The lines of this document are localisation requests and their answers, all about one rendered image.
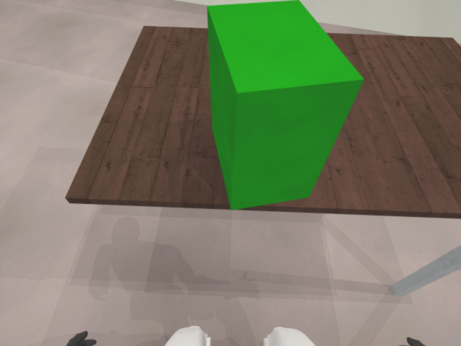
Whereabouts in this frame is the carton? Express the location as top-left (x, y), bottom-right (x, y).
top-left (207, 0), bottom-right (364, 210)

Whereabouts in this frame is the table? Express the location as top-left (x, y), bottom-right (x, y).
top-left (65, 26), bottom-right (461, 296)

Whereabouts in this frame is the robot right thigh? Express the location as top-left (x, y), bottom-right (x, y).
top-left (264, 328), bottom-right (315, 346)

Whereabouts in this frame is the robot left thigh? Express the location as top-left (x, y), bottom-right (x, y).
top-left (164, 327), bottom-right (211, 346)

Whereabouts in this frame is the robot thigh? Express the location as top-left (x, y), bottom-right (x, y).
top-left (264, 328), bottom-right (315, 346)
top-left (164, 327), bottom-right (211, 346)

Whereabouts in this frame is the left robot hand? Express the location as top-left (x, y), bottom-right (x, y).
top-left (66, 331), bottom-right (97, 346)

